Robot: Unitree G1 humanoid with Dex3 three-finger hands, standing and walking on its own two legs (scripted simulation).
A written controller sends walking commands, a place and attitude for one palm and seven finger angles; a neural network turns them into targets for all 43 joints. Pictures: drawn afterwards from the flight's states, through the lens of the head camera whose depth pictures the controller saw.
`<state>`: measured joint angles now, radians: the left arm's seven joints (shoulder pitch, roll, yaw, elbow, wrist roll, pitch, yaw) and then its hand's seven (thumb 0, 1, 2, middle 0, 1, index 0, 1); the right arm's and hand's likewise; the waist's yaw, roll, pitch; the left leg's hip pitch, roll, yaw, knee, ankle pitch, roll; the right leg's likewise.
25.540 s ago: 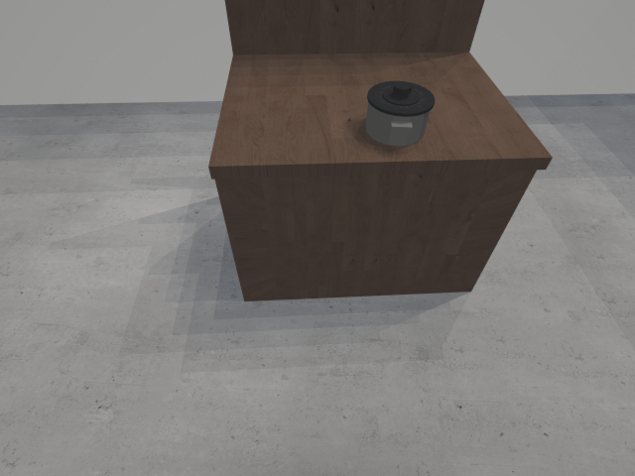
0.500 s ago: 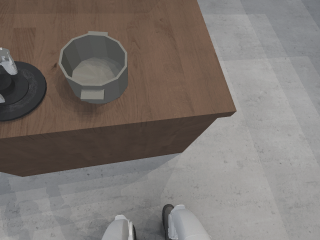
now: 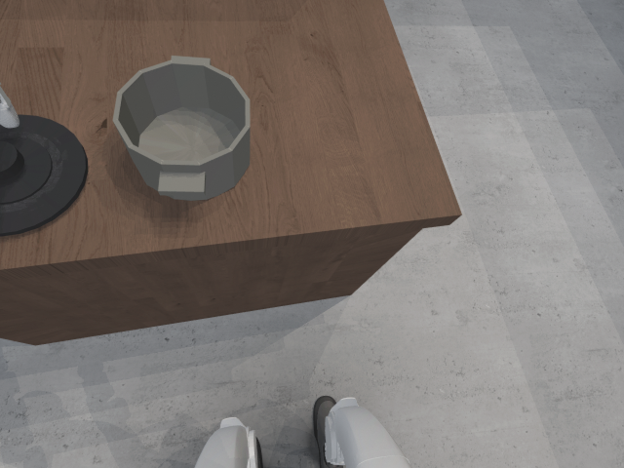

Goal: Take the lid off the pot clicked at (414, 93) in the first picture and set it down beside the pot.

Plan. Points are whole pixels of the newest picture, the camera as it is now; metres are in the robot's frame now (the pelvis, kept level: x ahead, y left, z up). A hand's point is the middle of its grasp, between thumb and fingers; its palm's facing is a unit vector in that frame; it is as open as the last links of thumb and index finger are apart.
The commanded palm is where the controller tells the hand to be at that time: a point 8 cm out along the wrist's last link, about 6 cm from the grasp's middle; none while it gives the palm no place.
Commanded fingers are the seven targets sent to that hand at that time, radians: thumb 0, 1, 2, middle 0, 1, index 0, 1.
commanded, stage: raise the empty hand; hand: left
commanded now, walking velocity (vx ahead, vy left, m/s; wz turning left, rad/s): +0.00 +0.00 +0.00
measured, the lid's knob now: out of the picture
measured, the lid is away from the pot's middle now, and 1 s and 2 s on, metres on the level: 0.23 0.23 0.23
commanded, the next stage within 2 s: draw the hand back to the body in 1.20 s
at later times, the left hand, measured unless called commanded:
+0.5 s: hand out of the picture +0.49 +0.37 +0.07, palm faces -0.46 -0.14 -0.88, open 10.8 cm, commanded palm +0.53 +0.35 +0.13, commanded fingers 0.00 0.19 0.23 -0.25 -1.04 -0.25 -1.04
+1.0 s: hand out of the picture +0.49 +0.37 +0.13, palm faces -0.40 -0.15 -0.90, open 10.8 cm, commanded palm +0.52 +0.35 +0.18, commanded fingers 0.00 0.19 0.23 -0.25 -1.04 -0.25 -1.04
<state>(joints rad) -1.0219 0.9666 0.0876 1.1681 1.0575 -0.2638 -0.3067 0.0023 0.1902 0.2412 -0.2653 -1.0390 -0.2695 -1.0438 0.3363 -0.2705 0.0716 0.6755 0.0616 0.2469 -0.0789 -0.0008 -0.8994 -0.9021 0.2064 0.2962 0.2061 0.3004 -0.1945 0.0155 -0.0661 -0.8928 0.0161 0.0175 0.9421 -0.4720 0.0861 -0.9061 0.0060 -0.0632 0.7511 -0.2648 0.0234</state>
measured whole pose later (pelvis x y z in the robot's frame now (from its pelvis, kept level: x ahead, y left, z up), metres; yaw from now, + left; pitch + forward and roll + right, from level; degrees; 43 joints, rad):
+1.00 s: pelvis +0.03 +0.03 +0.04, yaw +2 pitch +16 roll -5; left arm -1.07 0.85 -0.02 1.15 0.99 -0.17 -0.35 0.00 0.19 0.24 -0.26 -1.04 -0.27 -1.05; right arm 0.36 -0.28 0.03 0.73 0.08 0.20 -0.05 0.00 -0.90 -0.90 0.21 0.30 0.20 0.30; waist -0.13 0.03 -0.08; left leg -0.55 -0.03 0.02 0.66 -0.40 0.11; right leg -0.57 -0.02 -0.03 0.49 -0.20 0.00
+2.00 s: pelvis +0.05 +0.00 +0.05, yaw +4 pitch +5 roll -3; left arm -0.59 0.51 0.19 0.64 0.11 -0.10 -0.02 0.00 0.19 0.24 -0.26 -1.03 -0.27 -1.04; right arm 0.26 -0.21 0.06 0.64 0.06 0.09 -0.05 0.00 -0.90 -0.90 0.20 0.30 0.20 0.30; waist 0.00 0.00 -0.01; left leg -0.23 -0.04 0.00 0.50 -0.36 0.08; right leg -0.28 -0.02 -0.03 0.41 -0.21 0.01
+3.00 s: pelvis +0.00 -0.06 +0.06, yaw +3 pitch -5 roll -1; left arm 0.13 0.36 0.30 -0.07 -0.07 -0.06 0.09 0.02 0.88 0.89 -0.21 -0.31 -0.21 -0.32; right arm 0.18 -0.25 0.04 0.67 0.04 -0.11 -0.07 0.01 -0.90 -0.90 0.20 0.30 0.20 0.30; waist 0.04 0.08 0.03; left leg -0.06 0.02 0.00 0.42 -0.28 0.00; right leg -0.14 0.03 -0.08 0.37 -0.16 -0.04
